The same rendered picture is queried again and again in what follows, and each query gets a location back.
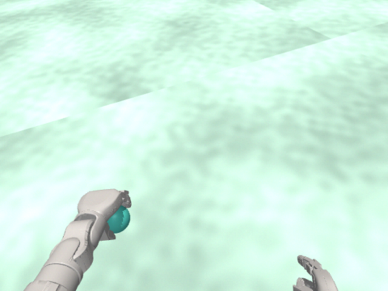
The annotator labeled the ball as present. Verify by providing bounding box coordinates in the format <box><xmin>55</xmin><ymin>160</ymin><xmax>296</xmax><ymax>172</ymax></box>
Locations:
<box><xmin>107</xmin><ymin>206</ymin><xmax>130</xmax><ymax>233</ymax></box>

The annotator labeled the left robot arm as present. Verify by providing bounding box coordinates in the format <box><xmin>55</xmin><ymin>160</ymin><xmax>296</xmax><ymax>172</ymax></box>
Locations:
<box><xmin>24</xmin><ymin>210</ymin><xmax>106</xmax><ymax>291</ymax></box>

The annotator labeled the right robot hand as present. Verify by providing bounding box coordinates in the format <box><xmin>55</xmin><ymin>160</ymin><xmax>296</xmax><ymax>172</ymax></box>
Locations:
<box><xmin>293</xmin><ymin>255</ymin><xmax>338</xmax><ymax>291</ymax></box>

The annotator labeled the left robot hand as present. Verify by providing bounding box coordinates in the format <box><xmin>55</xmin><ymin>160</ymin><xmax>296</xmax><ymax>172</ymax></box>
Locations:
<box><xmin>78</xmin><ymin>189</ymin><xmax>132</xmax><ymax>241</ymax></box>

